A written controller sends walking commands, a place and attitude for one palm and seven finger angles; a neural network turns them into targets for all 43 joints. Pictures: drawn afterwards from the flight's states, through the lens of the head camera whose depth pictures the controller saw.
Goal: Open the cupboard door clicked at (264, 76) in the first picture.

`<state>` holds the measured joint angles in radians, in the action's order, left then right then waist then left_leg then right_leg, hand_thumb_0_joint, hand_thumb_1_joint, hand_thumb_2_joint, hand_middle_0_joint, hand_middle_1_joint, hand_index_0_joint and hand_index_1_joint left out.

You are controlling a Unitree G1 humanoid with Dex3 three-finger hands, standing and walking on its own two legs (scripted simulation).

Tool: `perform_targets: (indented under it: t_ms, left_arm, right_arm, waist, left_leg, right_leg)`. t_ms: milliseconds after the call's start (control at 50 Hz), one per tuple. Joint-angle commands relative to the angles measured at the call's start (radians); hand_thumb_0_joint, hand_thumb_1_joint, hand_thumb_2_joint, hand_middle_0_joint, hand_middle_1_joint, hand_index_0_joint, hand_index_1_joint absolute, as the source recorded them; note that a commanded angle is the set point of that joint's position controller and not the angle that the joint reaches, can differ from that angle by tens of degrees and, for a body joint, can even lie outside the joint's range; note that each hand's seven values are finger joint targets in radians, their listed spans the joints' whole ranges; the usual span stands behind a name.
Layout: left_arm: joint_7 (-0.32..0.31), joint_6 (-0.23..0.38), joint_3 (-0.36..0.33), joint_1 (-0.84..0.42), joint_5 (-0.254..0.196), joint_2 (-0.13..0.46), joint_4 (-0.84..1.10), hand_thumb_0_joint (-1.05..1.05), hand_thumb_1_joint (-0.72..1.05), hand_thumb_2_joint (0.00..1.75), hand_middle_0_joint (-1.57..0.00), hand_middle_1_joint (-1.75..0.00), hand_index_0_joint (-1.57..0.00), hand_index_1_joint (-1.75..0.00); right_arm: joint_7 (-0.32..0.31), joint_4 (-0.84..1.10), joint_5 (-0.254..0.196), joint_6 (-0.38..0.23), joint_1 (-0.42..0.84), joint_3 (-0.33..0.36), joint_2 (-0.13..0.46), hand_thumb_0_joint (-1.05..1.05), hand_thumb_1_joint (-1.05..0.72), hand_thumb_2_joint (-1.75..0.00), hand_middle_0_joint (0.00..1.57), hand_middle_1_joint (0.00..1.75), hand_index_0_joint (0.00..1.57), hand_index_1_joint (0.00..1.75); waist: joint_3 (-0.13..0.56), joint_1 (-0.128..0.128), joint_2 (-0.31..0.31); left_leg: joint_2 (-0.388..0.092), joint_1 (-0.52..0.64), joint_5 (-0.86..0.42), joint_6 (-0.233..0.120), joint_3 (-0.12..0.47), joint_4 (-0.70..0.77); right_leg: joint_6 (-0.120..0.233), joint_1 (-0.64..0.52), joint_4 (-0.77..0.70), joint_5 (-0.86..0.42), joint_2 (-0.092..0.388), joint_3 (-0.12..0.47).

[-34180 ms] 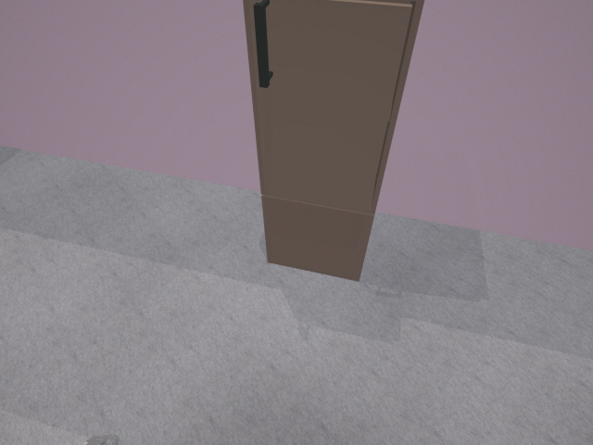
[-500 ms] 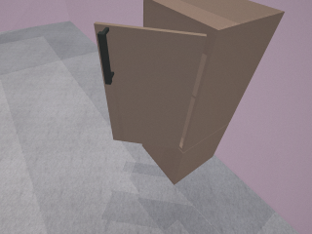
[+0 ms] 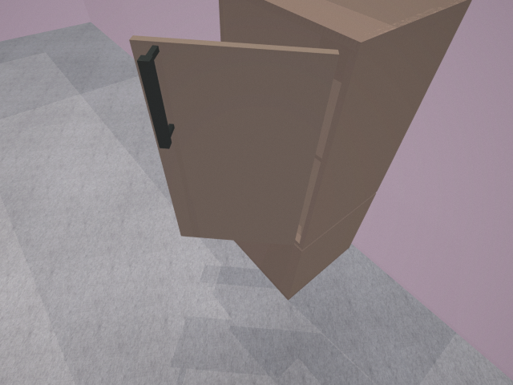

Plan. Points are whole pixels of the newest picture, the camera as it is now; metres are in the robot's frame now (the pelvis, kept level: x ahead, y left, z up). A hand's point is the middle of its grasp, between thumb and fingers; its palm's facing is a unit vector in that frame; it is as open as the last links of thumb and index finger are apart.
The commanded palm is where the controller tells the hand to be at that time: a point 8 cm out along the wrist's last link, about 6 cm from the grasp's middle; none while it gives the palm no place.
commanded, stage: come to a stop and stand still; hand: left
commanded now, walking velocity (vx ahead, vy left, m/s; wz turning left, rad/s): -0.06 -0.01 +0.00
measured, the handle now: (159, 100) +0.54 +0.22 +0.15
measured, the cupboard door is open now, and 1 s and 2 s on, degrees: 46 46 46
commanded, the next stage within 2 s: look again from close up in 0.70 s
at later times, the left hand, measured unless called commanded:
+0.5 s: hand out of the picture -0.06 +0.16 -0.17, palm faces +0.05 -0.98 -0.19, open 7.4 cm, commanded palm none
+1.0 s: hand out of the picture -0.10 +0.14 -0.18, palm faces +0.08 -0.99 -0.12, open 7.4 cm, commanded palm none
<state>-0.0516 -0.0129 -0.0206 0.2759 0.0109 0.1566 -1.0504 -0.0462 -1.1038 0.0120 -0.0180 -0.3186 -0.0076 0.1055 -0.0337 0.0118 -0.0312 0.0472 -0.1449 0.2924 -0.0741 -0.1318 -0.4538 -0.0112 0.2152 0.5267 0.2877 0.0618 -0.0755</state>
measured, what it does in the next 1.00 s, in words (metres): shifts its weight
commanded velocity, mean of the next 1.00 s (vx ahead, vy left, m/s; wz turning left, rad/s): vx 0.00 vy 0.00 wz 0.00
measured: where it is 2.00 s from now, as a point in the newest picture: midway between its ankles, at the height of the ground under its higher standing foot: outside the picture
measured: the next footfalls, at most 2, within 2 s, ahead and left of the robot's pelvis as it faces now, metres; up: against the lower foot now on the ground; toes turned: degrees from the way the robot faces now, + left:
none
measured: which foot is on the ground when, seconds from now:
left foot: down 0.00-1.00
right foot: down 0.00-1.00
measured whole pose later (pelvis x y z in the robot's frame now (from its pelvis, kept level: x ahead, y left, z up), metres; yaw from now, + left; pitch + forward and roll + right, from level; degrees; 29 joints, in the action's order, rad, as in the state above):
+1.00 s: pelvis -0.07 -0.01 +0.00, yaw +1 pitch -1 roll +0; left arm -0.03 0.01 0.00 0.39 0.02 0.10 -1.08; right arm -0.01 -1.10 0.02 0.00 -0.37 0.00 0.10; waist 0.01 0.00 -0.02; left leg 0.03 -0.26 0.19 -0.07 -0.10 -0.47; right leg 0.01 0.29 0.46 0.16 0.03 -0.08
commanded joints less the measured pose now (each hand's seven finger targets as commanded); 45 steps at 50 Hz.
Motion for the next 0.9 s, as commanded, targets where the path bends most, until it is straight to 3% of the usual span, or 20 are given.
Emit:
perform_targets:
  t_ms: [0, 60, 80, 100, 120, 140, 180, 200, 240, 260, 300, 420, 480, 760, 880]
  left_arm:
    - [-0.003, 0.006, -0.012, 0.078, 0.004, 0.053, 0.036, 0.00, 0.90, 0.90, -0.20, -0.30, -0.20, -0.30]
    - [0.003, 0.008, -0.009, 0.071, 0.004, 0.055, 0.037, 0.00, 0.90, 0.90, -0.20, -0.30, -0.20, -0.30]
    - [-0.034, 0.019, 0.000, 0.123, 0.009, 0.105, 0.006, 0.00, 0.90, 0.90, -0.20, -0.30, -0.20, -0.30]
    - [-0.029, 0.040, -0.005, 0.119, 0.012, 0.137, 0.025, 0.00, 0.90, 0.90, -0.20, -0.30, -0.20, -0.30]
    - [-0.023, 0.045, -0.004, 0.099, 0.006, 0.127, 0.043, 0.00, 0.90, 0.90, -0.20, -0.30, -0.20, -0.30]
    - [-0.016, 0.042, 0.001, 0.074, 0.002, 0.116, 0.056, 0.00, 0.90, 0.90, -0.20, -0.30, -0.20, -0.30]
    - [-0.005, 0.029, 0.009, 0.038, 0.000, 0.103, 0.070, 0.00, 0.90, 0.90, -0.20, -0.30, -0.20, -0.30]
    - [-0.001, 0.023, 0.013, 0.033, 0.005, 0.098, 0.071, 0.00, 0.90, 0.90, -0.20, -0.30, -0.20, -0.30]
    - [0.006, 0.015, 0.016, 0.037, 0.008, 0.092, 0.073, 0.00, 0.90, 0.90, -0.20, -0.30, -0.20, -0.30]
    - [0.008, 0.014, 0.016, 0.042, 0.009, 0.095, 0.077, 0.00, 0.90, 0.90, -0.20, -0.30, -0.20, -0.30]
    - [0.011, 0.013, 0.013, 0.060, 0.014, 0.101, 0.082, 0.00, 0.90, 0.90, -0.20, -0.30, -0.20, -0.30]
    - [0.015, 0.019, 0.003, 0.086, 0.013, 0.107, 0.094, 0.00, 0.90, 0.90, -0.20, -0.30, -0.20, -0.30]
    - [0.017, 0.024, 0.000, 0.088, 0.009, 0.103, 0.091, 0.00, 0.90, 0.90, -0.20, -0.30, -0.20, -0.30]
    - [0.016, 0.031, 0.008, 0.160, 0.009, 0.043, 0.013, 0.00, 0.90, 0.90, -0.20, -0.30, -0.20, -0.30]
    - [0.014, 0.033, 0.008, 0.175, 0.012, 0.022, -0.005, 0.00, 0.90, 0.90, -0.20, -0.30, -0.20, -0.30]
  right_arm:
    - [-0.008, 0.036, -0.004, -0.007, -0.059, 0.038, 0.124, 0.00, -0.90, -0.90, 0.20, 0.30, 0.20, 0.30]
    - [0.000, 0.044, 0.000, -0.003, -0.030, 0.037, 0.117, 0.00, -0.90, -0.90, 0.20, 0.30, 0.20, 0.30]
    - [0.008, 0.122, -0.020, -0.009, 0.048, 0.036, 0.183, 0.00, -0.90, -0.90, 0.20, 0.30, 0.20, 0.30]
    - [0.015, 0.150, -0.013, -0.011, 0.030, 0.029, 0.176, 0.00, -0.90, -0.90, 0.20, 0.30, 0.20, 0.30]
    - [0.018, 0.134, -0.002, -0.012, -0.048, 0.033, 0.145, 0.00, -0.90, -0.90, 0.20, 0.30, 0.20, 0.30]
    - [0.017, 0.136, -0.001, -0.009, -0.046, 0.034, 0.148, 0.00, -0.90, -0.90, 0.20, 0.30, 0.20, 0.30]
    - [0.015, 0.152, -0.001, 0.002, -0.005, 0.034, 0.158, 0.00, -0.90, -0.90, 0.20, 0.30, 0.20, 0.30]
    - [0.018, 0.157, 0.003, 0.004, 0.013, 0.031, 0.155, 0.00, -0.90, -0.90, 0.20, 0.30, 0.20, 0.30]
    - [0.025, 0.169, 0.004, 0.011, 0.033, 0.032, 0.164, 0.00, -0.90, -0.90, 0.20, 0.30, 0.20, 0.30]
    - [0.029, 0.173, 0.006, 0.014, 0.033, 0.034, 0.172, 0.00, -0.90, -0.90, 0.20, 0.30, 0.20, 0.30]
    - [0.033, 0.175, 0.010, 0.017, 0.027, 0.037, 0.178, 0.00, -0.90, -0.90, 0.20, 0.30, 0.20, 0.30]
    - [0.036, 0.159, 0.014, 0.023, -0.028, 0.037, 0.169, 0.00, -0.90, -0.90, 0.20, 0.30, 0.20, 0.30]
    - [0.035, 0.134, 0.013, 0.020, -0.056, 0.033, 0.151, 0.00, -0.90, -0.90, 0.20, 0.30, 0.20, 0.30]
    - [0.025, 0.050, 0.008, 0.001, -0.095, 0.026, 0.123, 0.00, -0.90, -0.90, 0.20, 0.30, 0.20, 0.30]
    - [0.023, 0.037, 0.007, 0.002, -0.096, 0.029, 0.110, 0.00, -0.90, -0.90, 0.20, 0.30, 0.20, 0.30]
  waist:
    - [0.014, 0.005, 0.062]
    - [0.004, 0.001, 0.036]
    - [0.015, 0.010, 0.051]
    - [0.061, -0.004, 0.066]
    - [0.170, -0.029, 0.048]
    - [0.211, -0.028, 0.036]
    - [0.100, -0.025, 0.049]
    - [0.024, -0.017, 0.057]
    - [-0.083, -0.014, 0.027]
    - [-0.104, -0.017, 0.033]
    - [-0.115, -0.012, 0.033]
    - [-0.084, -0.030, -0.028]
    - [-0.069, -0.037, -0.016]
    - [-0.064, -0.007, 0.061]
    - [-0.079, -0.004, 0.036]
  left_leg:
    - [-0.222, 0.035, -0.758, -0.006, 0.172, 0.047]
    - [-0.188, -0.046, -0.399, 0.012, 0.157, 0.079]
    - [-0.223, -0.023, -0.662, 0.043, 0.148, -0.091]
    - [-0.179, -0.051, -0.635, 0.072, 0.125, -0.115]
    - [-0.163, -0.026, -0.477, 0.075, 0.142, -0.078]
    - [-0.169, -0.008, -0.462, 0.059, 0.145, -0.065]
    - [-0.180, -0.055, -0.295, 0.036, 0.172, 0.009]
    - [-0.182, -0.108, -0.224, 0.024, 0.187, 0.038]
    - [-0.172, -0.197, 0.037, 0.022, 0.200, 0.111]
    - [-0.162, -0.222, 0.141, 0.023, 0.208, 0.139]
    - [-0.161, -0.255, 0.220, 0.017, 0.216, 0.166]
    - [-0.118, -0.209, 0.188, 0.020, 0.174, 0.096]
    - [-0.109, -0.173, 0.153, 0.024, 0.165, 0.072]
    - [-0.154, -0.281, 0.224, 0.021, 0.234, 0.187]
    - [-0.154, -0.285, 0.228, 0.021, 0.233, 0.190]
  right_leg:
    - [0.026, -0.008, -0.024, -0.225, 0.042, 0.056]
    - [0.042, -0.030, -0.059, -0.254, 0.065, 0.095]
    - [0.034, 0.021, -0.048, -0.468, 0.095, 0.114]
    - [0.051, -0.051, -0.029, -0.597, 0.120, 0.098]
    - [0.085, -0.096, 0.036, -0.538, 0.129, 0.114]
    - [0.081, -0.100, 0.044, -0.507, 0.119, 0.099]
    - [0.068, -0.022, -0.012, -0.230, 0.080, 0.089]
    - [0.064, 0.006, -0.035, -0.142, 0.062, 0.085]
    - [0.061, 0.046, -0.089, 0.013, 0.049, 0.099]
    - [0.063, 0.063, -0.104, 0.069, 0.044, 0.110]
    - [0.058, 0.061, -0.112, 0.103, 0.035, 0.099]
    - [0.061, 0.138, -0.207, 0.255, 0.059, 0.160]
    - [0.064, 0.168, -0.233, 0.268, 0.069, 0.173]
    - [0.052, 0.027, -0.161, 0.102, 0.037, 0.111]
    - [0.051, 0.032, -0.161, 0.087, 0.034, 0.117]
